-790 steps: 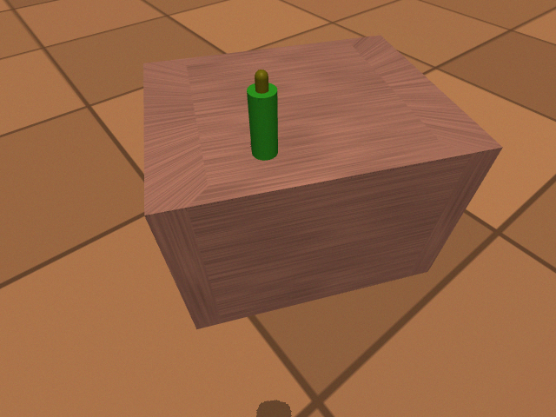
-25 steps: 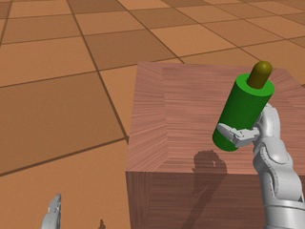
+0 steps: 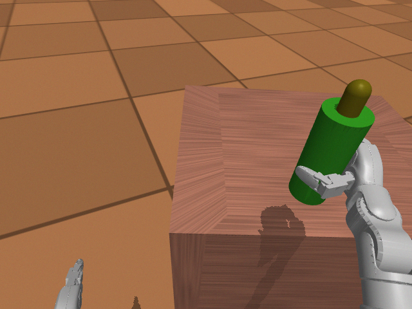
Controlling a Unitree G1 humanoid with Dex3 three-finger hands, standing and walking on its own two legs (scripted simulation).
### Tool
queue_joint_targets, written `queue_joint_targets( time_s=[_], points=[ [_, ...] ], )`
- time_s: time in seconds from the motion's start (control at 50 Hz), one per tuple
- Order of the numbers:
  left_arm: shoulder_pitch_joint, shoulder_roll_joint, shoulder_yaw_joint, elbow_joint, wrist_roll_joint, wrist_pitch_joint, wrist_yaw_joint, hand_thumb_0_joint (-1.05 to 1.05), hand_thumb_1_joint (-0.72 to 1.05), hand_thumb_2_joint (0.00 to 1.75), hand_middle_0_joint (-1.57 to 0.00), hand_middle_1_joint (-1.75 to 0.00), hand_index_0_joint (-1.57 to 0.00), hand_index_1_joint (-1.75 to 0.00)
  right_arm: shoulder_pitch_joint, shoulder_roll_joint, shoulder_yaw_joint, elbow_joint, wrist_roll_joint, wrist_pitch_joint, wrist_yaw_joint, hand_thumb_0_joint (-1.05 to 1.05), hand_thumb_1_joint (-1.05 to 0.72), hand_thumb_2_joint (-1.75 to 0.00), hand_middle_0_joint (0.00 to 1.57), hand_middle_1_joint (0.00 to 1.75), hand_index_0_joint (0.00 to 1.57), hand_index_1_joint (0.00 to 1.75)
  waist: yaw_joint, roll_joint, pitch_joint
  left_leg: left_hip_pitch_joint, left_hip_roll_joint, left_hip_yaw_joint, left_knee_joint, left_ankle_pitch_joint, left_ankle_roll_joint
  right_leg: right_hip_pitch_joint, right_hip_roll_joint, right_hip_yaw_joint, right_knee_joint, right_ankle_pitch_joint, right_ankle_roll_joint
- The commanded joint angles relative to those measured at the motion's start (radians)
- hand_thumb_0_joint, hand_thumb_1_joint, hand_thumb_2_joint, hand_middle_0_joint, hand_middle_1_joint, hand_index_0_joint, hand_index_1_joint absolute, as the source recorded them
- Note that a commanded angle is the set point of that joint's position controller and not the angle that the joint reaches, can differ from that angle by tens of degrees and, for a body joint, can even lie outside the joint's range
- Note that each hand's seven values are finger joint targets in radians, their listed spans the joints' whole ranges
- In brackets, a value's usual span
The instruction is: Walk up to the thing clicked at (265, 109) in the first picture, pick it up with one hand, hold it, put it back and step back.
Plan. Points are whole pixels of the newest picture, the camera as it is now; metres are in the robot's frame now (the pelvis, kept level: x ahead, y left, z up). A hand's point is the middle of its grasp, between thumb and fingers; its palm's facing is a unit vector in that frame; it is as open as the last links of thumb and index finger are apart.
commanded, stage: hold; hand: right
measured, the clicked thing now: (329, 146) +0.33 -0.17 +0.22
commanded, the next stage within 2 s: crouch in 1.90 s
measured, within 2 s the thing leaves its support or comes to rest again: neither
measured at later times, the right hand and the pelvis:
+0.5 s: hand (323, 163) +0.33 -0.17 +0.18, palm faces +0.17 +0.98 -0.02, open 10.1 cm; pelvis +0.00 +0.00 +0.00, yaw +0 degrees
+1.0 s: hand (322, 160) +0.33 -0.17 +0.18, palm faces +0.15 +0.99 -0.02, open 10.1 cm; pelvis +0.00 +0.00 +0.00, yaw +0 degrees
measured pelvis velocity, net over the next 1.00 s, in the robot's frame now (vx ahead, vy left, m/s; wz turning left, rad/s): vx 0.00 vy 0.00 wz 0.00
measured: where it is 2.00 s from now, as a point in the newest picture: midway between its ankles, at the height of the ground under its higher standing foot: outside the picture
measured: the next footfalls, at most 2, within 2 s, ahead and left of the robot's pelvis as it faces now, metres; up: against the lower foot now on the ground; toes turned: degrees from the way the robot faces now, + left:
none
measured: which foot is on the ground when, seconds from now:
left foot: down 0.00-1.00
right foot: down 0.00-1.00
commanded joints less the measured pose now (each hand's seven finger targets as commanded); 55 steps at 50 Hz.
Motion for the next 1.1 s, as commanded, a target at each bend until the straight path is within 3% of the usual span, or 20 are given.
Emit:
queue_joint_targets(
  time_s=[0.0, 0.06, 0.1, 0.14, 0.18, 0.2, 0.24, 0.3, 0.4, 0.52, 0.6, 0.66, 0.72, 0.8, 0.82, 0.88, 0.92, 0.96, 1.06, 1.08],
  points=[
    [-0.135, 0.081, 0.012, -0.16, -0.003, -0.068, 0.009, 0.0, -0.55, 0.05, -0.05, -0.05, -0.05, -0.05, -0.498, -0.14, -0.045, -0.321, 0.015, -0.099, 0.005, 0.0, -0.22, -1.29, 1.25, 1.4, 1.3, 1.4, 0.008, 0.049, -0.219, 0.02, -0.022, 0.03, -0.093, 0.166, -0.007, 0.068, 0.035, -0.021, -0.067, 0.146, -0.039],
    [-0.165, 0.16, 0.063, -0.2, -0.002, -0.074, 0.016, 0.0, -0.54, 0.05, -0.05, -0.05, -0.05, -0.05, -0.446, -0.226, -0.123, -0.262, 0.013, -0.08, -0.001, 0.0, -0.21, -1.3, 1.26, 1.41, 1.31, 1.41, -0.005, 0.067, -0.239, 0.048, -0.019, 0.034, -0.09, 0.187, -0.013, 0.064, 0.038, -0.02, -0.063, 0.165, -0.039],
    [-0.123, 0.106, 0.027, -0.144, -0.002, -0.062, 0.009, 0.0, -0.54, 0.05, -0.05, -0.05, -0.05, -0.05, -0.467, -0.2, -0.105, -0.26, 0.01, -0.076, 0.004, 0.0, -0.22, -1.29, 1.26, 1.4, 1.3, 1.4, -0.004, 0.054, -0.214, 0.031, -0.015, 0.026, -0.092, 0.184, -0.012, 0.059, 0.042, -0.026, -0.059, 0.163, -0.04],
    [-0.11, 0.118, 0.045, -0.152, -0.001, -0.063, 0.01, 0.0, -0.55, 0.05, -0.05, -0.05, -0.05, -0.05, -0.486, -0.163, -0.074, -0.299, 0.018, -0.077, 0.007, 0.0, -0.19, -1.29, 1.25, 1.4, 1.29, 1.4, 0.006, 0.054, -0.249, 0.037, -0.019, 0.029, -0.083, 0.21, -0.009, 0.078, 0.038, -0.022, -0.06, 0.189, -0.037],
    [-0.14, 0.163, 0.077, -0.193, -0.002, -0.062, 0.014, 0.0, -0.55, 0.05, -0.05, -0.05, -0.05, -0.05, -0.431, -0.217, -0.122, -0.233, 0.009, -0.065, 0.006, 0.0, -0.2, -1.3, 1.26, 1.42, 1.31, 1.42, 0.002, 0.081, -0.252, 0.047, -0.019, 0.036, -0.082, 0.226, -0.011, 0.077, 0.037, -0.02, -0.056, 0.208, -0.039],
    [-0.121, 0.119, 0.042, -0.168, -0.003, -0.061, 0.006, 0.0, -0.55, 0.05, -0.05, -0.05, -0.05, -0.05, -0.475, -0.16, -0.063, -0.323, 0.015, -0.07, 0.013, 0.0, -0.2, -1.29, 1.25, 1.4, 1.3, 1.4, -0.004, 0.064, -0.236, 0.038, -0.018, 0.035, -0.081, 0.213, -0.01, 0.075, 0.039, -0.022, -0.059, 0.194, -0.037],
    [-0.134, 0.117, 0.044, -0.16, -0.005, -0.062, 0.008, 0.0, -0.55, 0.05, -0.05, -0.05, -0.05, -0.05, -0.466, -0.196, -0.105, -0.275, 0.015, -0.07, 0.01, 0.0, -0.21, -1.29, 1.26, 1.41, 1.3, 1.41, -0.004, 0.059, -0.206, 0.025, -0.016, 0.029, -0.095, 0.159, -0.011, 0.054, 0.041, -0.024, -0.066, 0.14, -0.041],
    [-0.137, 0.113, 0.035, -0.162, -0.004, -0.071, 0.004, 0.0, -0.55, 0.05, -0.05, -0.05, -0.05, -0.05, -0.458, -0.174, -0.083, -0.277, 0.014, -0.073, 0.01, 0.0, -0.21, -1.28, 1.25, 1.4, 1.3, 1.4, -0.002, 0.059, -0.191, 0.014, -0.022, 0.034, -0.097, 0.123, -0.008, 0.047, 0.036, -0.019, -0.076, 0.106, -0.039],
    [-0.13, 0.133, 0.053, -0.181, -0.002, -0.068, 0.008, 0.0, -0.55, 0.06, -0.05, -0.05, -0.04, -0.05, -0.422, -0.208, -0.117, -0.304, 0.014, -0.079, 0.005, 0.0, -0.2, -1.28, 1.25, 1.4, 1.29, 1.4, -0.007, 0.051, -0.265, 0.052, -0.017, 0.029, -0.078, 0.223, -0.009, 0.077, 0.039, -0.022, -0.054, 0.202, -0.038],
    [-0.133, 0.1, 0.029, -0.136, -0.001, -0.076, 0.007, 0.0, -0.55, 0.05, -0.05, -0.05, -0.05, -0.06, -0.486, -0.153, -0.046, -0.373, 0.014, -0.09, 0.005, 0.0, -0.24, -1.29, 1.26, 1.4, 1.3, 1.4, 0.005, 0.015, -0.225, 0.026, -0.021, 0.033, -0.083, 0.185, -0.004, 0.068, 0.035, -0.018, -0.066, 0.167, -0.035],
    [-0.133, 0.162, 0.077, -0.161, 0.003, -0.084, 0.019, 0.0, -0.55, 0.05, -0.05, -0.05, -0.05, -0.05, -0.501, -0.198, -0.078, -0.327, 0.007, -0.091, 0.0, 0.0, -0.22, -1.29, 1.26, 1.4, 1.3, 1.4, 0.022, 0.044, -0.264, 0.027, -0.021, 0.032, -0.082, 0.187, -0.008, 0.091, 0.034, -0.017, -0.062, 0.161, -0.039],
    [-0.11, 0.125, 0.046, -0.152, 0.001, -0.08, 0.018, 0.0, -0.55, 0.05, -0.05, -0.05, -0.05, -0.05, -0.442, -0.198, -0.102, -0.29, 0.014, -0.081, 0.0, 0.0, -0.22, -1.29, 1.26, 1.4, 1.3, 1.4, 0.004, 0.05, -0.24, 0.035, -0.019, 0.037, -0.081, 0.214, -0.01, 0.079, 0.036, -0.018, -0.056, 0.194, -0.038],
    [-0.111, 0.099, 0.038, -0.114, 0.001, -0.08, 0.01, 0.0, -0.55, 0.05, -0.05, -0.05, -0.05, -0.06, -0.508, -0.165, -0.056, -0.367, 0.016, -0.088, 0.004, 0.0, -0.22, -1.29, 1.26, 1.4, 1.3, 1.4, 0.007, -0.007, -0.238, 0.026, -0.019, 0.033, -0.08, 0.194, -0.002, 0.077, 0.036, -0.02, -0.065, 0.178, -0.032],
    [-0.121, 0.106, 0.036, -0.118, -0.003, -0.085, 0.005, 0.0, -0.55, 0.05, -0.05, -0.05, -0.05, -0.05, -0.489, -0.169, -0.064, -0.298, 0.014, -0.072, 0.008, 0.0, -0.21, -1.29, 1.25, 1.4, 1.3, 1.4, 0.007, 0.025, -0.2, 0.013, -0.022, 0.036, -0.087, 0.16, -0.005, 0.06, 0.035, -0.016, -0.07, 0.139, -0.036],
    [-0.156, 0.138, 0.054, -0.169, 0.0, -0.087, 0.01, 0.0, -0.55, 0.05, -0.05, -0.05, -0.05, -0.05, -0.457, -0.199, -0.1, -0.263, 0.011, -0.067, 0.006, 0.0, -0.21, -1.28, 1.25, 1.39, 1.29, 1.39, 0.001, 0.054, -0.24, 0.037, -0.022, 0.036, -0.087, 0.179, -0.007, 0.068, 0.033, -0.014, -0.066, 0.161, -0.038],
    [-0.133, 0.112, 0.035, -0.127, 0.0, -0.077, 0.008, 0.0, -0.55, 0.05, -0.05, -0.05, -0.05, -0.05, -0.49, -0.154, -0.054, -0.296, 0.013, -0.062, 0.009, 0.0, -0.19, -1.3, 1.26, 1.41, 1.3, 1.41, 0.005, 0.041, -0.208, 0.013, -0.021, 0.036, -0.089, 0.16, -0.004, 0.059, 0.036, -0.016, -0.07, 0.143, -0.037],
    [-0.182, 0.151, 0.062, -0.174, -0.001, -0.086, 0.012, 0.0, -0.55, 0.05, -0.05, -0.05, -0.05, -0.05, -0.484, -0.199, -0.096, -0.276, 0.015, -0.057, 0.004, 0.0, -0.18, -1.29, 1.25, 1.41, 1.3, 1.41, -0.005, 0.065, -0.23, 0.037, -0.02, 0.037, -0.091, 0.156, -0.009, 0.056, 0.036, -0.015, -0.069, 0.137, -0.038],
    [-0.158, 0.111, 0.028, -0.142, -0.001, -0.079, 0.006, 0.0, -0.55, 0.05, -0.05, -0.05, -0.04, -0.05, -0.482, -0.204, -0.104, -0.263, 0.008, -0.062, 0.001, 0.0, -0.19, -1.29, 1.26, 1.41, 1.3, 1.41, -0.017, 0.049, -0.238, 0.04, -0.021, 0.036, -0.086, 0.158, -0.006, 0.053, 0.034, -0.017, -0.07, 0.143, -0.036],
    [-0.141, 0.111, 0.026, -0.171, 0.0, -0.082, 0.006, 0.0, -0.55, 0.05, -0.05, -0.05, -0.05, -0.05, -0.465, -0.183, -0.087, -0.309, 0.012, -0.071, 0.001, 0.0, -0.19, -1.29, 1.25, 1.4, 1.3, 1.4, -0.008, 0.042, -0.234, 0.041, -0.023, 0.035, -0.088, 0.152, -0.002, 0.058, 0.033, -0.018, -0.075, 0.142, -0.034],
    [-0.134, 0.125, 0.053, -0.143, 0.0, -0.081, 0.008, 0.0, -0.55, 0.05, -0.05, -0.05, -0.05, -0.05, -0.491, -0.158, -0.05, -0.345, 0.012, -0.074, 0.0, 0.0, -0.18, -1.29, 1.25, 1.41, 1.3, 1.41, 0.002, 0.03, -0.223, 0.027, -0.022, 0.033, -0.087, 0.147, -0.001, 0.059, 0.035, -0.017, -0.076, 0.131, -0.034]
  ],
)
